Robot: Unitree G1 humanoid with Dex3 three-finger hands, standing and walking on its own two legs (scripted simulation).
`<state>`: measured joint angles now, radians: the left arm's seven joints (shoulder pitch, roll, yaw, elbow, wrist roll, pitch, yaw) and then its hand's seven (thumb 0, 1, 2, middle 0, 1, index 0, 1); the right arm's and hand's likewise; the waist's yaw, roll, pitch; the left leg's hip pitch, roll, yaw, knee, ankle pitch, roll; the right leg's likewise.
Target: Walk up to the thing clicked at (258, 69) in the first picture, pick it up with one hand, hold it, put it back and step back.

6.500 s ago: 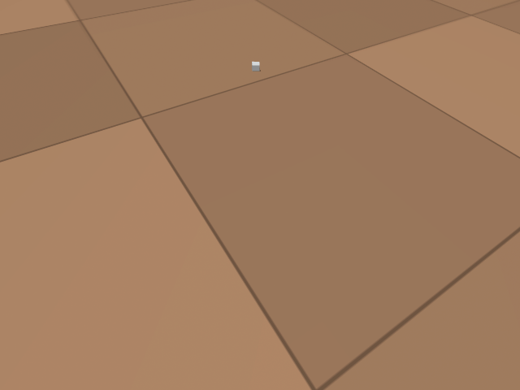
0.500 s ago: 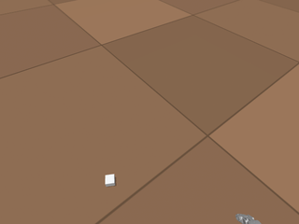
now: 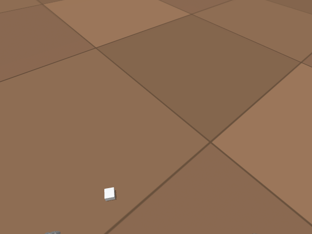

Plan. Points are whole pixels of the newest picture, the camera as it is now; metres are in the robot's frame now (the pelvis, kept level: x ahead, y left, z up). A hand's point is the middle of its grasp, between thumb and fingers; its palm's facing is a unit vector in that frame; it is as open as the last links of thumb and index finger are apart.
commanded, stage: walk up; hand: left
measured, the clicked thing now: (109, 194) +0.46 +0.25 -0.76
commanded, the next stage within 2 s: stand in 0.82 s
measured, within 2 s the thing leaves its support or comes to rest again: neither
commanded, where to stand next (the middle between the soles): +0.05 +0.00 m, yaw +0 degrees
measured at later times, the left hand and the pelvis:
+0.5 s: hand out of the picture +0.07 +0.26 -0.16, palm faces +0.00 -0.95 -0.32, open 7.4 cm; pelvis +0.00 +0.01 +0.00, yaw +0 degrees
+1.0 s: hand out of the picture +0.07 +0.25 -0.16, palm faces +0.00 -0.95 -0.33, open 7.4 cm; pelvis +0.01 +0.00 +0.00, yaw +0 degrees
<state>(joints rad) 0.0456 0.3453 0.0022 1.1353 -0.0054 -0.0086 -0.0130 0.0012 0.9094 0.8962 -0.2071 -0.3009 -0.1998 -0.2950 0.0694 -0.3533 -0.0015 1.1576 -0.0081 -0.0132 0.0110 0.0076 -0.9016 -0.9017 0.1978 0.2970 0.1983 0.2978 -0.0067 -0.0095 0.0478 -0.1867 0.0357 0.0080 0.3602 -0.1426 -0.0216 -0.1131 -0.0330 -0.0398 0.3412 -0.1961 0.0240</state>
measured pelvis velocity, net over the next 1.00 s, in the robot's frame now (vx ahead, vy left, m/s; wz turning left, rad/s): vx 0.01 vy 0.00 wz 0.01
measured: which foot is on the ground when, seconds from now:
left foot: down 0.00-1.00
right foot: down 0.00-1.00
